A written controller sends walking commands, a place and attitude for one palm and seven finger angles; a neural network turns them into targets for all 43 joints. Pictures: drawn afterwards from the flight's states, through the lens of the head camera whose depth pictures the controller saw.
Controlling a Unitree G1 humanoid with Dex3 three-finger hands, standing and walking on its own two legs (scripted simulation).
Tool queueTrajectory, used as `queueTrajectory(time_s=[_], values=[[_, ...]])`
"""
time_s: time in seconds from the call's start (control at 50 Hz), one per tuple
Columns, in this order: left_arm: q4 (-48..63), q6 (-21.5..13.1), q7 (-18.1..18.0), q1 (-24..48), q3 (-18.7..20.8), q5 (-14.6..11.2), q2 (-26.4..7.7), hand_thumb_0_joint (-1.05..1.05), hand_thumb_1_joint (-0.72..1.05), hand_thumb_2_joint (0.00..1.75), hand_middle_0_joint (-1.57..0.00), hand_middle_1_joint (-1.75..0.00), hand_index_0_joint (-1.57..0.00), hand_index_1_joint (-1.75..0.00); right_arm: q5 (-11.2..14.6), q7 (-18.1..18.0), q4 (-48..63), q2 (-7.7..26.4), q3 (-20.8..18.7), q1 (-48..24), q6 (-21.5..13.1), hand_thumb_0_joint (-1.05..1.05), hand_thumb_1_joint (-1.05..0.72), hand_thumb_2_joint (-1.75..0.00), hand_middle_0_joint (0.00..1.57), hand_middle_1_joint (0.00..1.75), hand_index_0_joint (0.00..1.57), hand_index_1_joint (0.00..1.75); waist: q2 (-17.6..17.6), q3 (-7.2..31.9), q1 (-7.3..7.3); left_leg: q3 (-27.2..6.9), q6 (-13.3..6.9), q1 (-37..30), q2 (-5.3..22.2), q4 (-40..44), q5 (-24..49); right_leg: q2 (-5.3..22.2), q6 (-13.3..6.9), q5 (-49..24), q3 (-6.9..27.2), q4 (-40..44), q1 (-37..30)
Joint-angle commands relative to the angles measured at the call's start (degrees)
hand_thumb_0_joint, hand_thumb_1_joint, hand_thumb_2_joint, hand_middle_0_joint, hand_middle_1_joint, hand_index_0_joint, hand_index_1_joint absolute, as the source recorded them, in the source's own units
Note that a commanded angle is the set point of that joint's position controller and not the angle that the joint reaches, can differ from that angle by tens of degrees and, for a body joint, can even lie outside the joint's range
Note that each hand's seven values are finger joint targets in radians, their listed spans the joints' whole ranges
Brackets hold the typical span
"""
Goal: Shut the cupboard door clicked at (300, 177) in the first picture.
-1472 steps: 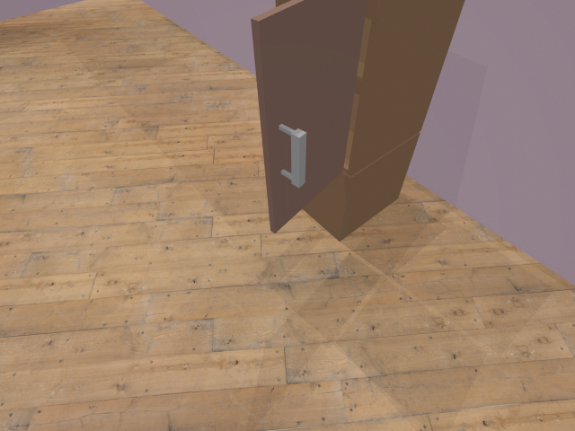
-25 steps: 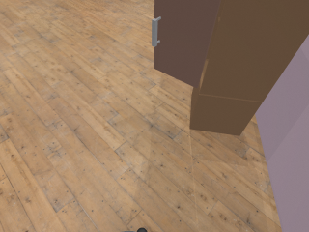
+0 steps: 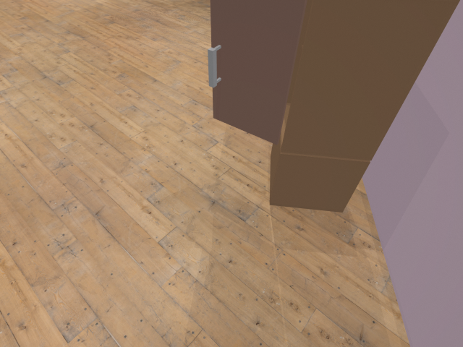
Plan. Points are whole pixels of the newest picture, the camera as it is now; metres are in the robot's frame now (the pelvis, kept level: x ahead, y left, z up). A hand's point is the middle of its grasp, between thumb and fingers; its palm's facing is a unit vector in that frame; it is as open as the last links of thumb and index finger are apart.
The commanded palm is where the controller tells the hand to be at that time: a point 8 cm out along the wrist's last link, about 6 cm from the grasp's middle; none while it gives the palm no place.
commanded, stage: look to check the result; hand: left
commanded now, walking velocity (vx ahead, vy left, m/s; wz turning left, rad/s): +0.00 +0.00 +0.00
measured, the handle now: (215, 66) +1.13 +0.10 -0.06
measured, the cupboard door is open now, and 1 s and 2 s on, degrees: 63 63 63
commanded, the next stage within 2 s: walk to a spot facing it in 0.58 s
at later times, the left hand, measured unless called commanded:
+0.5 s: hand out of the picture +0.06 +0.21 -0.17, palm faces -0.03 -0.96 -0.27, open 7.4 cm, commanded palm none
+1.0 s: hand out of the picture +0.08 +0.20 -0.19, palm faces +0.11 -0.96 -0.25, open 7.4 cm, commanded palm none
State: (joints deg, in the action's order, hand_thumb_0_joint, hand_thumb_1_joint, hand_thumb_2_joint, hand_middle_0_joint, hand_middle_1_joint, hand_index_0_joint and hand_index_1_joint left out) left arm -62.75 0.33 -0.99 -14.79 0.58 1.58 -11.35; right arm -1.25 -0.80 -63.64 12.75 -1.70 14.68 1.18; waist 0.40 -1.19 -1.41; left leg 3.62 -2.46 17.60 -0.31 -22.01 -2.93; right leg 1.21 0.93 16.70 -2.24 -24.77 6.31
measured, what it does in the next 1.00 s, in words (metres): shifts its weight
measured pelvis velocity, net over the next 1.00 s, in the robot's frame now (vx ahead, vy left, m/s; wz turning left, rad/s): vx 0.06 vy -0.01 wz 0.12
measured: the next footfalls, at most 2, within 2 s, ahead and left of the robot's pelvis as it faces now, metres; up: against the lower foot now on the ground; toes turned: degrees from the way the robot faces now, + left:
right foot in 1.50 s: +0.16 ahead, -0.13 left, +0.00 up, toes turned +24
left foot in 1.90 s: +0.26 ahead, +0.20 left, +0.00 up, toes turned +50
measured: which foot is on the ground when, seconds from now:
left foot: down 0.00-1.00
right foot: down 0.00-1.00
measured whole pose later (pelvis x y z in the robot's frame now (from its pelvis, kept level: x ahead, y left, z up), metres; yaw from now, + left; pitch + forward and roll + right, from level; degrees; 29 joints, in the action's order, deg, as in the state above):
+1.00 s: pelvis +0.06 -0.01 -0.02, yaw +7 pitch -2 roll -1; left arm -58.6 1.6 -2.2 -12.8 2.5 2.0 -12.3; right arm -1.3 -0.1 -60.1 12.3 -1.9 11.3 3.8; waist -0.6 -6.3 -1.2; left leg 3.4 0.4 23.5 -0.4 -47.7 -24.5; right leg 3.1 0.8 26.8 -8.8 -30.4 1.5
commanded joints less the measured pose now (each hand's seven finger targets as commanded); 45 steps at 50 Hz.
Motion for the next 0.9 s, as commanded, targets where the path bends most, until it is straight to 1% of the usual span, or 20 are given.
queueTrajectory(time_s=[0.0, 0.02, 0.06, 0.12, 0.14, 0.24, 0.38, 0.44, 0.46, 0.48, 0.54, 0.58, 0.6, 0.68, 0.72, 0.76, 0.8, 0.84, 0.86, 0.88], values=[[0.58, -0.35, -0.27, -3.99, 1.9, -0.21, -8.97, 0.0, 0.9, 0.9, -0.2, -0.3, -0.2, -0.3, 0.15, -0.48, 2.27, 8.04, -1.37, 0.0, -0.59, 0.0, -0.9, -0.9, 0.2, 0.3, 0.2, 0.3, 0.28, -4.75, 0.9, -9.1, 1.36, -4.89, 5.4, 5.57, -17.84, 4.21, -3.78, 10.52, 5.17, 9.39, 11.06], [0.61, -0.28, -0.24, -3.62, 1.92, -0.26, -8.96, 0.0, 0.9, 0.9, -0.2, -0.3, -0.2, -0.3, 0.14, -0.5, 2.17, 7.98, -1.37, -0.01, -0.53, 0.0, -0.9, -0.9, 0.2, 0.3, 0.2, 0.3, 0.77, -5.09, 0.8, -9.16, 1.38, -5.04, 5.44, 5.61, -18.13, 4.15, -3.81, 10.86, 5.15, 9.36, 11.64], [0.56, -0.37, -0.22, -3.38, 1.95, -0.31, -9.29, 0.0, 0.9, 0.9, -0.2, -0.3, -0.2, -0.3, 0.21, -0.54, 2.15, 8.32, -1.36, -0.01, -0.7, 0.0, -0.9, -0.9, 0.2, 0.3, 0.2, 0.3, 1.37, -4.33, 0.89, -9.51, 1.22, -4.89, 5.75, 5.95, -17.04, 4.0, -3.8, 8.28, 5.01, 8.82, 10.0], [0.33, -0.84, -0.24, -3.13, 1.85, -0.51, -9.65, 0.0, 0.9, 0.9, -0.2, -0.3, -0.2, -0.3, 0.41, -0.63, 2.13, 8.95, -1.26, -0.76, -1.28, 0.0, -0.9, -0.9, 0.2, 0.3, 0.2, 0.3, 0.71, -2.19, 1.11, -9.14, 0.99, -6.62, 6.09, 4.72, -11.27, 4.48, -3.8, 3.33, 4.97, 8.64, 7.45], [0.25, -0.93, -0.31, -3.1, 1.87, -0.5, -9.78, 0.0, 0.9, 0.9, -0.2, -0.3, -0.2, -0.3, 0.56, -0.63, 2.16, 9.12, -1.26, -0.5, -1.3, 0.0, -0.9, -0.9, 0.2, 0.3, 0.2, 0.3, -0.4, -1.59, 1.01, -9.07, 0.9, -7.07, 6.18, 4.23, -9.63, 4.46, -3.88, 2.72, 4.81, 8.78, 6.8], [-0.18, -1.15, -0.48, -2.24, 1.73, -0.66, -10.14, 0.0, 0.9, 0.9, -0.2, -0.3, -0.2, -0.3, 0.73, -0.75, 1.74, 9.82, -1.06, -1.55, -1.71, 0.0, -0.9, -0.9, 0.2, 0.3, 0.2, 0.3, -0.33, 0.46, 0.94, -8.71, 0.54, -9.81, 6.82, 2.49, -1.65, 4.75, -3.49, -2.64, 4.38, 8.65, 4.52], [-0.65, -1.09, -0.61, -1.0, 1.44, -0.66, -10.74, 0.0, 0.9, 0.9, -0.2, -0.3, -0.2, -0.3, 0.77, -0.86, 1.49, 10.5, -0.68, -3.87, -1.8, 0.0, -0.9, -0.9, 0.2, 0.3, 0.2, 0.3, -0.19, 1.01, 0.89, -8.45, 0.35, -11.55, 7.26, 1.69, 3.71, 5.2, -2.92, -7.0, 4.19, 8.98, 2.67], [-0.63, -1.1, -0.63, -0.8, 1.36, -0.62, -11.11, 0.0, 0.9, 0.9, -0.2, -0.3, -0.2, -0.3, 0.83, -0.84, 1.7, 10.97, -0.61, -4.79, -1.76, 0.0, -0.9, -0.9, 0.2, 0.3, 0.2, 0.3, -0.95, 1.79, 0.95, -8.37, 0.3, -12.53, 7.32, 1.36, 5.29, 5.34, -2.72, -8.42, 3.99, 9.16, 2.15], [-0.66, -1.05, -0.66, -0.27, 1.36, -0.58, -10.98, 0.0, 0.9, 0.9, -0.2, -0.3, -0.2, -0.3, 0.73, -0.85, 1.62, 10.79, -0.6, -5.24, -1.78, 0.0, -0.9, -0.9, 0.2, 0.3, 0.2, 0.3, -0.29, 1.07, 0.9, -8.15, 0.36, -12.35, 7.39, 1.45, 5.75, 5.53, -2.66, -8.9, 3.93, 9.26, 2.14], [-0.67, -1.04, -0.66, -0.21, 1.31, -0.58, -11.1, 0.0, 0.9, 0.9, -0.2, -0.3, -0.2, -0.3, 0.76, -0.83, 1.59, 10.74, -0.47, -5.6, -1.76, 0.0, -0.9, -0.9, 0.2, 0.3, 0.2, 0.3, -0.69, 1.09, 0.93, -8.11, 0.39, -12.53, 7.4, 1.59, 5.69, 5.58, -2.57, -9.04, 3.84, 9.35, 1.96], [-0.49, -1.15, -0.71, 0.0, 1.37, -0.54, -11.43, 0.0, 0.9, 0.9, -0.2, -0.3, -0.2, -0.3, 0.81, -0.82, 1.77, 11.04, -0.41, -6.06, -1.79, 0.0, -0.9, -0.9, 0.2, 0.3, 0.2, 0.3, -1.28, 2.23, 0.96, -8.14, 0.36, -12.98, 7.36, 1.02, 7.88, 5.65, -2.46, -11.32, 3.89, 9.53, 0.71], [-0.44, -1.08, -0.71, 0.61, 1.26, -0.54, -11.46, 0.0, 0.9, 0.9, -0.2, -0.3, -0.2, -0.3, 0.71, -0.79, 1.69, 11.11, -0.29, -6.75, -1.74, 0.0, -0.9, -0.9, 0.2, 0.3, 0.2, 0.3, -1.24, 1.06, 0.97, -7.91, 0.54, -12.65, 7.27, 1.2, 7.95, 5.79, -2.28, -11.7, 3.68, 9.58, 0.87], [-0.44, -1.1, -0.69, 0.44, 1.26, -0.57, -11.35, 0.0, 0.9, 0.9, -0.2, -0.3, -0.2, -0.3, 0.65, -0.78, 1.74, 11.21, -0.28, -6.94, -1.79, 0.0, -0.9, -0.9, 0.2, 0.3, 0.2, 0.3, -0.65, 1.78, 1.03, -7.84, 0.56, -13.12, 7.26, 1.13, 8.08, 5.95, -2.24, -11.88, 3.7, 9.63, 0.56], [-0.3, -1.1, -0.74, 0.76, 1.27, -0.56, -11.52, 0.0, 0.9, 0.9, -0.2, -0.3, -0.2, -0.3, 0.7, -0.77, 1.75, 11.02, -0.08, -7.16, -1.76, 0.0, -0.9, -0.9, 0.2, 0.3, 0.2, 0.3, -0.53, 1.98, 1.01, -7.72, 0.66, -13.18, 7.11, 0.97, 9.34, 6.09, -2.14, -13.48, 3.5, 9.66, -0.39], [-0.2, -0.4, -1.03, -0.43, 1.13, -0.72, -8.96, 0.0, 0.9, 0.9, -0.2, -0.3, -0.2, -0.3, 0.57, -0.62, 1.88, 7.99, 0.48, -5.95, -1.23, 0.0, -0.9, -0.9, 0.2, 0.3, 0.2, 0.3, -0.19, 1.71, 1.01, -7.69, 1.13, -11.19, 6.69, -0.71, 11.5, 6.52, -1.61, -14.52, 2.11, 7.4, -1.14], [0.42, 0.22, -1.33, -1.51, 1.72, -0.73, -9.43, 0.0, 0.9, 0.9, -0.2, -0.3, -0.2, -0.3, 0.48, -0.52, 2.41, 7.69, 0.31, -5.4, -0.63, 0.0, -0.9, -0.9, 0.2, 0.3, 0.2, 0.3, -0.53, 1.03, 1.45, -7.58, 1.23, -8.11, 6.2, -3.4, 13.55, 7.11, -1.72, -16.21, 0.72, 4.32, -1.99], [1.49, 0.58, -1.45, -2.39, 2.58, -0.71, -10.29, 0.0, 0.9, 0.9, -0.2, -0.3, -0.2, -0.3, 0.35, -0.41, 3.52, 8.06, -0.18, -5.46, -0.22, 0.0, -0.9, -0.9, 0.2, 0.3, 0.2, 0.3, -0.8, 1.37, 1.82, -7.38, 1.21, -4.9, 5.74, -6.21, 13.37, 8.21, -2.52, -17.56, 0.3, 2.1, -2.87], [2.88, 0.81, -1.53, -2.81, 3.53, -0.5, -11.46, 0.0, 0.9, 0.9, -0.2, -0.3, -0.2, -0.3, 0.38, -0.24, 5.1, 7.84, -0.55, -5.43, 0.14, 0.0, -0.9, -0.9, 0.2, 0.3, 0.2, 0.3, -3.82, 1.17, 2.36, -6.21, 1.56, 0.58, 4.09, -11.28, 11.02, 10.59, -4.4, -21.31, 0.73, 0.92, -5.29], [3.78, 0.91, -1.58, -3.02, 3.96, -0.39, -11.77, 0.0, 0.9, 0.9, -0.2, -0.3, -0.2, -0.3, 0.26, -0.15, 6.07, 7.19, -0.77, -6.12, 0.44, 0.0, -0.9, -0.9, 0.2, 0.3, 0.2, 0.3, -7.18, -0.29, 2.75, -4.37, 2.08, 4.16, 2.61, -16.46, 3.53, 13.42, -6.28, -25.11, 1.84, 1.26, -5.81], [4.55, 0.85, -1.58, -3.23, 4.21, -0.22, -12.07, 0.0, 0.9, 0.9, -0.2, -0.3, -0.2, -0.3, 0.04, -0.05, 7.25, 6.53, -1.05, -7.05, 0.8, 0.0, -0.9, -0.9, 0.2, 0.3, 0.2, 0.3, -10.22, -1.9, 3.18, -2.52, 2.7, 7.88, 1.45, -23.09, -10.71, 17.08, -8.76, -32.08, 3.34, 1.83, -5.99]])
